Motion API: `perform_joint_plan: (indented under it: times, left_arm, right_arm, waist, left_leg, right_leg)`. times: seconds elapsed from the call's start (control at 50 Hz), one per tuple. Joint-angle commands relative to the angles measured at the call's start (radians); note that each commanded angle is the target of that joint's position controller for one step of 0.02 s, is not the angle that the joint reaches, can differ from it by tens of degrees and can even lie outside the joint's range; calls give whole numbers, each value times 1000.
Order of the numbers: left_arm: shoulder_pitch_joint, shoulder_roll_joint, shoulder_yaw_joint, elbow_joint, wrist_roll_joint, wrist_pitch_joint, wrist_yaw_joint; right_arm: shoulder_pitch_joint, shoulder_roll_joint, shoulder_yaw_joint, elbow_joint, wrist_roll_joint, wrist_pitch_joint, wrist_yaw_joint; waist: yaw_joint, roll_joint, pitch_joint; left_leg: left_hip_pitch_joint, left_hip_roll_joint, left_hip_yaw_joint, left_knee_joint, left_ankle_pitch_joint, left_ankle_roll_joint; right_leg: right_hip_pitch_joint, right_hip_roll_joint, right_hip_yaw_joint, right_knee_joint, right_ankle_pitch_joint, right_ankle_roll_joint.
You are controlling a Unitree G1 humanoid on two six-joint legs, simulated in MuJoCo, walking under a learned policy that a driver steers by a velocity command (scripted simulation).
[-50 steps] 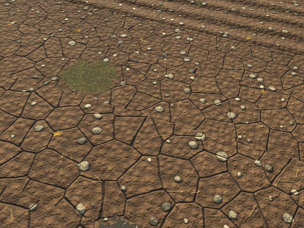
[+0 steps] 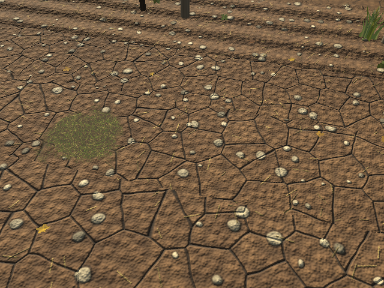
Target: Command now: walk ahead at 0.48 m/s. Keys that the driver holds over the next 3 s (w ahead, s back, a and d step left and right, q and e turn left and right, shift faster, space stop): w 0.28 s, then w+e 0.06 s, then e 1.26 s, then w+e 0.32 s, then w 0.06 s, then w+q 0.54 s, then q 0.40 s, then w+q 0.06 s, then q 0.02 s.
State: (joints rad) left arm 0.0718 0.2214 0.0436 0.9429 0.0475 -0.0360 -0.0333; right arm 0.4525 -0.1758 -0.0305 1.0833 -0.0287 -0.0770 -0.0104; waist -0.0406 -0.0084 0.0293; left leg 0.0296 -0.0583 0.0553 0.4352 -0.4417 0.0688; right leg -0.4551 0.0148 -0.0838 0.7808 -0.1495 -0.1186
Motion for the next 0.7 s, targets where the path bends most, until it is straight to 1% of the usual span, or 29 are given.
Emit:
perform_joint_plan:
  times: [0.02,0.04,0.06,0.08,0.1,0.12,0.16,0.2,0.22,0.24,0.26,0.28,0.3,0.32,0.36,0.42,0.44,0.46,0.48,0.5,0.52,0.54,0.56,0.58,0.6,0.62,0.64,0.66,0.7]
  left_arm:
    - [569,172,64,146,0,-16,12]
    - [517,215,66,127,-7,-25,12]
    - [447,190,47,90,-24,-32,4]
    - [383,196,58,86,-33,-39,9]
    - [296,126,39,53,-32,-51,7]
    - [262,112,30,45,-26,-58,8]
    - [274,127,26,44,-25,-67,27]
    - [304,158,34,56,-24,-64,38]
    - [340,161,38,72,-11,-66,35]
    - [371,133,30,74,-16,-65,34]
    - [406,94,20,90,-13,-86,36]
    - [464,92,16,103,-9,-99,35]
    - [453,84,14,104,-15,-109,40]
    - [430,99,15,88,-8,-111,37]
    - [373,87,8,65,-19,-110,30]
    - [409,73,1,75,-19,-84,45]
    - [443,74,0,89,-4,-64,59]
    - [468,68,-3,93,9,-47,75]
    - [478,86,3,104,9,-29,90]
    - [473,107,12,104,-13,-10,98]
    - [473,95,14,89,-39,6,96]
    - [553,52,23,62,-90,15,105]
    - [651,42,6,51,-115,13,120]
    - [569,71,8,46,-82,19,122]
    - [470,74,13,17,-53,30,113]
    - [342,85,20,-47,-15,42,97]
    - [292,115,32,-55,12,59,76]
    - [203,92,32,-103,-9,72,53]
    - [234,27,17,-117,-9,73,18]
  right_arm:
    - [-134,-153,-32,-75,12,-11,5]
    - [-91,-47,-20,-91,-4,-20,4]
    - [-12,-74,-30,-102,16,-31,-2]
    - [-65,-111,-38,-116,19,-23,-3]
    - [-135,-168,-56,-116,13,-11,-1]
    - [-145,-159,-64,-112,9,9,1]
    - [-224,-107,-56,-144,-5,46,24]
    - [-316,-83,-44,-175,-20,67,35]
    - [-271,-77,-45,-145,-24,73,43]
    - [-286,-89,-47,-145,-20,72,48]
    - [-423,-109,-57,-190,5,50,45]
    - [-503,-100,-51,-217,-2,35,47]
    - [-556,-113,-48,-243,-14,21,49]
    - [-574,-101,-44,-255,-13,20,54]
    - [-524,-85,-36,-242,-6,21,71]
    - [-505,-97,-26,-241,-3,18,64]
    - [-502,-102,-24,-238,-2,15,54]
    - [-445,-106,-22,-226,-8,8,45]
    - [-333,-104,-20,-189,-17,-1,31]
    - [-186,-115,-22,-148,-31,-11,18]
    - [-51,-189,-44,-105,-45,-9,15]
    - [54,-259,-47,-107,-34,-14,24]
    - [57,-266,-53,-117,7,-16,38]
    - [5,-206,-47,-160,19,1,41]
    - [-52,-178,-41,-180,8,2,26]
    - [-159,-205,-46,-226,11,-6,-6]
    - [-186,-161,-32,-232,23,-3,-25]
    - [-182,-164,-29,-206,19,0,-31]
    - [-206,-147,-26,-201,4,-1,-37]
  waist:
    - [307,-53,-88]
    - [215,-247,-59]
    - [125,-161,-44]
    - [100,-154,18]
    - [76,-12,96]
    - [37,20,116]
    - [6,1,129]
    - [14,-31,133]
    - [21,-60,108]
    - [31,-35,97]
    - [80,-20,142]
    - [119,-44,148]
    - [114,-22,153]
    - [127,0,140]
    - [103,18,98]
    - [131,9,105]
    - [143,9,103]
    - [134,21,91]
    - [86,21,66]
    - [19,35,7]
    - [-27,85,-57]
    - [-7,155,-235]
    - [16,214,-387]
    - [-13,118,-399]
    - [-8,90,-331]
    - [6,137,-324]
    - [34,75,-216]
    - [56,72,-69]
    - [111,122,-48]
  left_leg:
    - [-419,129,-23,649,811,70]
    - [-652,-19,-39,1037,-79,42]
    - [-791,-34,-176,1060,-73,57]
    - [-878,26,-151,1035,-18,44]
    - [-836,78,-173,955,49,24]
    - [-771,97,-176,876,63,8]
    - [-660,124,-138,690,128,-19]
    - [-593,110,-61,568,227,-27]
    - [-614,111,-38,625,362,-10]
    - [-648,118,-35,603,413,-2]
    - [-799,131,-69,475,492,-7]
    - [-868,132,-58,422,527,-11]
    - [-830,147,-76,291,647,-18]
    - [-731,121,-26,207,747,-21]
    - [-454,103,-12,133,965,-6]
    - [-347,80,2,37,982,-39]
    - [-356,90,-12,-18,970,-50]
    - [-349,101,-36,-118,970,-57]
    - [-288,113,-44,-259,1030,-62]
    - [-109,140,-16,-393,1218,-64]
    - [179,252,-83,-306,1387,-38]
    - [529,425,-144,180,2075,-15]
    - [731,594,-247,321,2103,77]
    - [595,569,-242,239,1751,102]
    - [426,540,-237,165,1462,144]
    - [240,592,-307,29,919,222]
    - [26,544,-261,-45,899,217]
    - [-219,466,-148,-126,883,183]
    - [-355,352,-24,-104,908,147]
  right_leg:
    - [605,-38,88,-217,-41,-71]
    - [657,-262,415,-311,-4,-130]
    - [641,-361,646,-409,214,-197]
    - [560,-411,678,-468,35,-252]
    - [418,-373,605,-462,39,-234]
    - [314,-337,518,-456,54,-210]
    - [202,-275,410,-530,16,-163]
    - [157,-216,304,-562,123,-136]
    - [214,-208,270,-506,157,-138]
    - [251,-194,248,-493,182,-125]
    - [350,-149,242,-503,-2,-103]
    - [427,-164,273,-505,-46,-113]
    - [408,-146,260,-480,-87,-99]
    - [335,-121,246,-486,-151,-94]
    - [170,-94,215,-427,-191,-64]
    - [192,-65,206,-228,-163,-33]
    - [253,-62,214,-125,-154,-30]
    - [324,-30,210,12,-111,-27]
    - [380,5,190,195,-52,-28]
    - [332,39,147,427,-37,-16]
    - [100,76,136,689,-409,1]
    - [-196,147,128,1048,-902,41]
    - [-420,71,197,1107,-804,44]
    - [-451,0,164,1091,-695,44]
    - [-475,-11,122,1103,-598,63]
    - [-481,-49,129,992,-368,85]
    - [-403,-72,108,925,-318,106]
    - [-296,-79,112,675,-224,133]
    - [-137,-67,92,391,-15,133]
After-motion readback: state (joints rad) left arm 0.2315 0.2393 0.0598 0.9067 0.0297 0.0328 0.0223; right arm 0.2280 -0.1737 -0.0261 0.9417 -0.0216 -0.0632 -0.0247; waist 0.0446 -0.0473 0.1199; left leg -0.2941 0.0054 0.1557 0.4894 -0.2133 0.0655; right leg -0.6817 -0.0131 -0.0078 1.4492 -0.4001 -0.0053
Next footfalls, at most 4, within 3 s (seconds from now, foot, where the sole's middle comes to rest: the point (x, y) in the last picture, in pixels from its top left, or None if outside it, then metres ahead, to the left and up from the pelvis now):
0.52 left None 0.45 0.10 -0.92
0.92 right None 0.52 -0.11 -0.92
1.44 left None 0.53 0.08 -0.92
1.90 right None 0.41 -0.11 -0.92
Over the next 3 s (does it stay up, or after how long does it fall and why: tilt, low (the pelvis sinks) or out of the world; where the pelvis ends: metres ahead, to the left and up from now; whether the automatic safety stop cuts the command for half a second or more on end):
stays up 0.75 -0.41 -0.17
